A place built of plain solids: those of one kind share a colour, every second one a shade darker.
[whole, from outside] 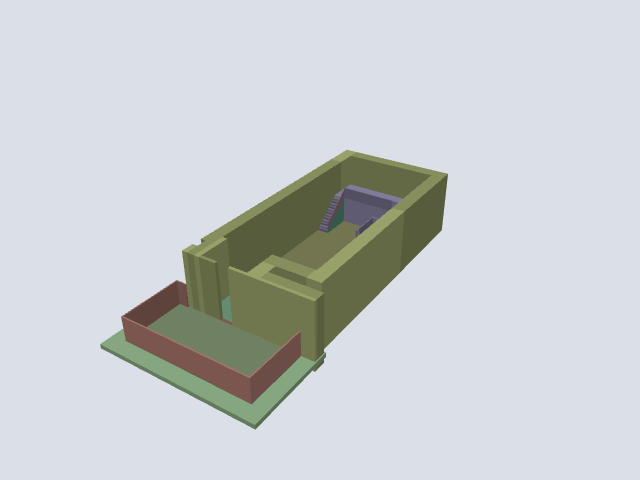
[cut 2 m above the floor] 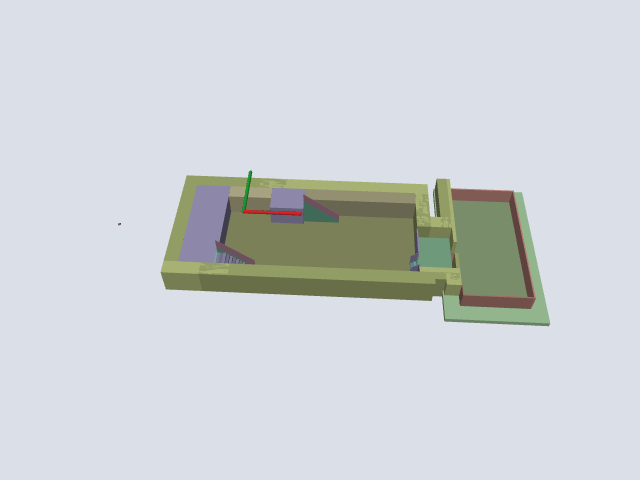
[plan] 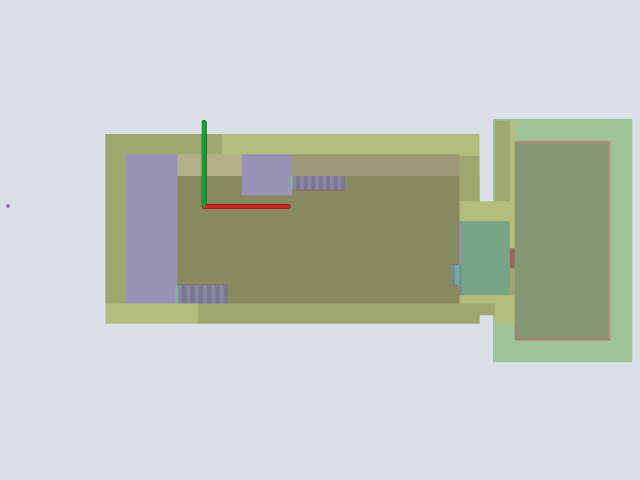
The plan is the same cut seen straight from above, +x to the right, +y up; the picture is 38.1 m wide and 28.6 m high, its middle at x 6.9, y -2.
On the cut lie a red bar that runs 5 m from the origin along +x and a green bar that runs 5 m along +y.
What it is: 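A prison wing; a well two or three storeys high with rows of cells on either side, railed galleries along the cell doors, a landing at the far end, an officers' room and a lobby by the way in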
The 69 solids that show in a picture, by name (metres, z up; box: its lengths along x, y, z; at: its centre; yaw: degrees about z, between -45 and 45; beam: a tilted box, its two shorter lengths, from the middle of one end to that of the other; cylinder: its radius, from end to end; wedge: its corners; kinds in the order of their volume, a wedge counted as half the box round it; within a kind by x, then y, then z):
{
 "wall_brick_1": {"box": [1.2, 10.1, 6.2], "at": [-5.29, -0.74, 2.7]},
 "wall_brick_2": {"box": [5.5, 1.2, 6.2], "at": [-3.14, -6.39, 2.7]},
 "wall_brick_3": {"box": [4.3, 1.2, 6.2], "at": [-2.54, 3.71, 2.7]},
 "wall_brick_4": {"box": [6.24, 1.2, 6.2], "at": [0.33, 3.71, 2.7]},
 "wall_brick_5": {"box": [5.4, 1.2, 6.2], "at": [3.75, 3.71, 2.7]},
 "wall_brick_6": {"box": [19.2, 1.2, 6.2], "at": [6.81, -6.39, 2.7]},
 "wall_brick_7": {"box": [11.17, 1.2, 6.2], "at": [9.63, 3.71, 2.7]},
 "wall_brick_8": {"box": [1.2, 2.74, 6.2], "at": [15.81, 0.48, 2.7]},
 "wall_brick_9": {"box": [1.2, 3.56, 6.2], "at": [15.81, 1.23, 2.7]},
 "wall_brick_10": {"box": [1.2, 3.7, 6.2], "at": [15.81, 2.46, 2.7]},
 "wall_brick_11": {"box": [4.5, 0.7, 6.2], "at": [16.26, -6.14, 2.7]},
 "wall_brick_12": {"box": [3.0, 1.2, 6.2], "at": [16.71, -0.29, 2.7]},
 "wall_brick_13": {"box": [3.3, 0.5, 6.2], "at": [16.86, -5.54, 2.7]},
 "wall_brick_14": {"box": [0.9, 6.0, 6.2], "at": [17.76, 2.11, 2.7]},
 "wall_brick_15": {"box": [1.2, 1.2, 6.2], "at": [17.91, -6.39, 2.7]},
 "wall_brick_16": {"box": [0.3, 1.6, 6.2], "at": [18.36, -4.49, 2.7]},
 "wall_brick_17": {"box": [0.3, 7.6, 6.2], "at": [18.36, 1.31, 2.7]},
 "floor_landing_metal_1": {"box": [3.1, 8.9, 3.0], "at": [-3.14, -1.34, 1.1]},
 "floor_landing_metal_2": {"box": [3.0, 2.47, 3.0], "at": [3.75, 1.88, 1.1]},
 "floor_gallery_metal_1": {"box": [3.84, 1.3, 3.0], "at": [0.33, 2.46, 1.1]},
 "floor_gallery_metal_2": {"box": [9.97, 1.3, 3.0], "at": [10.23, 2.46, 1.1]},
 "floor_concrete_1": {"box": [3.84, 1.17, 0.4], "at": [0.33, 1.23, -0.2]},
 "floor_concrete_2": {"box": [16.8, 6.44, 0.4], "at": [6.81, -2.57, -0.2]},
 "floor_concrete_3": {"box": [9.97, 1.17, 0.4], "at": [10.23, 1.23, -0.2]},
 "yard_concrete_1": {"box": [8.3, 14.5, 0.4], "at": [21.36, -2.04, 0.31]},
 "yard_yard_concrete_1": {"box": [5.7, 11.9, 0.4], "at": [21.36, -2.04, 0.36]},
 "floor_lobby_lino_1": {"box": [3.0, 4.4, 0.96], "at": [16.71, -3.09, 0.08]},
 "fence_metal_1": {"box": [0.12, 1.0, 2.6], "at": [18.57, -7.49, 1.46]},
 "fence_metal_2": {"box": [5.7, 0.12, 2.6], "at": [21.36, -7.93, 1.46]},
 "fence_metal_3": {"box": [5.7, 0.12, 2.6], "at": [21.36, 3.85, 1.46]},
 "fence_metal_4": {"box": [0.12, 11.9, 2.6], "at": [24.15, -2.04, 1.46]},
 "step_1": {"box": [0.27, 1.11, 2.45], "at": [-1.46, -5.24, 1.18]},
 "step_2": {"box": [0.27, 1.11, 2.25], "at": [-1.21, -5.24, 1.07]},
 "step_3": {"box": [0.27, 1.11, 2.05], "at": [-0.96, -5.24, 0.97]},
 "step_4": {"box": [0.27, 1.11, 1.85], "at": [-0.71, -5.24, 0.88]},
 "step_5": {"box": [0.27, 1.11, 1.65], "at": [-0.46, -5.24, 0.78]},
 "step_6": {"box": [0.27, 1.11, 1.45], "at": [-0.21, -5.24, 0.68]},
 "step_7": {"box": [0.27, 1.11, 1.25], "at": [0.04, -5.24, 0.57]},
 "step_8": {"box": [0.27, 1.11, 1.05], "at": [0.29, -5.24, 0.47]},
 "step_9": {"box": [0.27, 1.11, 0.85], "at": [0.54, -5.24, 0.38]},
 "step_10": {"box": [0.27, 1.11, 0.65], "at": [0.79, -5.24, 0.28]},
 "step_11": {"box": [0.27, 1.11, 0.45], "at": [1.04, -5.24, 0.17]},
 "step_12": {"box": [0.27, 1.11, 0.25], "at": [1.29, -5.24, 0.07]},
 "step_13": {"wedge": [[5.24, 0.99, -0.05], [5.24, 0.99, 2.43], [5.24, 1.81, -0.05], [5.24, 1.81, 2.44], [5.49, 0.99, -0.05], [5.49, 0.99, 2.42], [5.49, 1.81, -0.05], [5.49, 1.81, 2.43]]},
 "step_14": {"wedge": [[5.47, 0.99, -0.05], [5.47, 0.99, 2.26], [5.47, 1.81, -0.05], [5.47, 1.81, 2.26], [5.71, 0.99, -0.05], [5.71, 0.99, 2.25], [5.71, 1.81, -0.05], [5.71, 1.81, 2.26]]},
 "step_15": {"wedge": [[5.69, 0.99, -0.05], [5.69, 0.99, 2.08], [5.69, 1.81, -0.05], [5.69, 1.81, 2.09], [5.93, 0.99, -0.05], [5.93, 0.99, 2.08], [5.93, 1.81, -0.05], [5.93, 1.81, 2.08]]},
 "step_16": {"wedge": [[5.92, 0.99, -0.05], [5.92, 0.99, 1.91], [5.92, 1.81, -0.05], [5.92, 1.81, 1.92], [6.16, 0.99, -0.05], [6.16, 0.99, 1.9], [6.16, 1.81, -0.05], [6.16, 1.81, 1.91]]},
 "step_17": {"wedge": [[6.14, 0.99, -0.05], [6.14, 0.99, 1.74], [6.14, 1.81, -0.05], [6.14, 1.81, 1.74], [6.38, 0.99, -0.05], [6.38, 0.99, 1.73], [6.38, 1.81, -0.05], [6.38, 1.81, 1.74]]},
 "step_18": {"wedge": [[6.36, 0.99, -0.05], [6.36, 0.99, 1.56], [6.36, 1.81, -0.05], [6.36, 1.81, 1.57], [6.61, 0.99, -0.05], [6.61, 0.99, 1.56], [6.61, 1.81, -0.05], [6.61, 1.81, 1.56]]},
 "step_19": {"wedge": [[6.59, 0.99, -0.05], [6.59, 0.99, 1.39], [6.59, 1.81, -0.05], [6.59, 1.81, 1.4], [6.83, 0.99, -0.05], [6.83, 0.99, 1.38], [6.83, 1.81, -0.05], [6.83, 1.81, 1.39]]},
 "step_20": {"wedge": [[6.81, 0.99, -0.05], [6.81, 0.99, 1.22], [6.81, 1.81, -0.05], [6.81, 1.81, 1.22], [7.05, 0.99, -0.05], [7.05, 0.99, 1.21], [7.05, 1.81, -0.05], [7.05, 1.81, 1.22]]},
 "step_21": {"wedge": [[7.04, 0.99, -0.05], [7.04, 0.99, 1.04], [7.04, 1.81, -0.05], [7.04, 1.81, 1.05], [7.28, 0.99, -0.05], [7.28, 0.99, 1.04], [7.28, 1.81, -0.05], [7.28, 1.81, 1.04]]},
 "step_22": {"wedge": [[7.26, 0.99, -0.05], [7.26, 0.99, 0.87], [7.26, 1.81, -0.05], [7.26, 1.81, 0.88], [7.5, 0.99, -0.05], [7.5, 0.99, 0.86], [7.5, 1.81, -0.05], [7.5, 1.81, 0.87]]},
 "step_23": {"wedge": [[7.48, 0.99, -0.05], [7.48, 0.99, 0.7], [7.48, 1.81, -0.05], [7.48, 1.81, 0.7], [7.72, 0.99, -0.05], [7.72, 0.99, 0.69], [7.72, 1.81, -0.05], [7.72, 1.81, 0.7]]},
 "step_24": {"wedge": [[7.71, 0.99, -0.05], [7.71, 0.99, 0.52], [7.71, 1.81, -0.05], [7.71, 1.81, 0.53], [7.95, 0.99, -0.05], [7.95, 0.99, 0.52], [7.95, 1.81, -0.05], [7.95, 1.81, 0.52]]},
 "step_25": {"wedge": [[7.93, 0.99, -0.05], [7.93, 0.99, 0.35], [7.93, 1.81, -0.05], [7.93, 1.81, 0.36], [8.17, 0.99, -0.05], [8.17, 0.99, 0.34], [8.17, 1.81, -0.05], [8.17, 1.81, 0.35]]},
 "step_26": {"wedge": [[8.16, 0.99, -0.05], [8.16, 0.99, 0.18], [8.16, 1.81, -0.05], [8.16, 1.81, 0.18], [8.4, 0.99, -0.05], [8.4, 0.99, 0.17], [8.4, 1.81, -0.05], [8.4, 1.81, 0.18]]},
 "rail_metal_1": {"box": [0.12, 5.28, 1.12], "at": [-1.65, -1.99, 3.14]},
 "rail_metal_2": {"box": [3.0, 0.12, 1.12], "at": [3.75, 0.71, 3.14]},
 "rail_metal_3": {"box": [0.12, 2.55, 1.12], "at": [15.27, -2.16, 1.1]},
 "rail_1": {"wedge": [[-1.59, -4.68, 2.69], [-1.59, -4.68, 3.55], [-1.59, -4.63, 2.69], [-1.59, -4.63, 3.55], [1.45, -4.68, 0.25], [1.45, -4.68, 1.12], [1.45, -4.63, 0.25], [1.45, -4.63, 1.12]]},
 "rail_2": {"wedge": [[5.25, 0.95, 2.69], [5.25, 0.95, 3.5], [5.25, 1.0, 2.69], [5.25, 1.0, 3.5], [8.43, 0.95, 0.23], [8.43, 0.95, 1.04], [8.43, 1.0, 0.23], [8.43, 1.0, 1.04]]},
 "wall_1": {"wedge": [[-1.59, -4.68, -0.05], [-1.59, -4.68, 2.69], [-1.59, -4.63, -0.05], [-1.59, -4.63, 2.69], [1.45, -4.68, -0.05], [1.45, -4.68, 0.26], [1.45, -4.63, -0.05], [1.45, -4.63, 0.26]]},
 "wall_2": {"wedge": [[5.25, 0.95, -0.05], [5.25, 0.95, 2.69], [5.25, 1.0, -0.05], [5.25, 1.0, 2.69], [8.43, 0.95, -0.05], [8.43, 0.95, 0.23], [8.43, 1.0, -0.05], [8.43, 1.0, 0.23]]},
 "floor_sill_concrete_1": {"box": [0.3, 1.2, 0.96], "at": [18.36, -3.09, 0.08]},
 "step_wfin_1": {"box": [0.27, 1.18, 0.24], "at": [14.83, -4.08, 0.07]},
 "step_wfin_2": {"box": [0.27, 1.18, 0.43], "at": [15.08, -4.08, 0.16]},
 "floor_wfin_hda_1": {"box": [0.14, 1.18, 0.61], "at": [15.26, -4.08, 0.26]},
 "rail_wfin_1": {"wedge": [[14.67, -3.49, 0.23], [14.67, -3.49, 1.06], [14.67, -3.44, 0.23], [14.67, -3.44, 1.06], [15.21, -3.49, 0.65], [15.21, -3.49, 1.48], [15.21, -3.44, 0.65], [15.21, -3.44, 1.48]]}
}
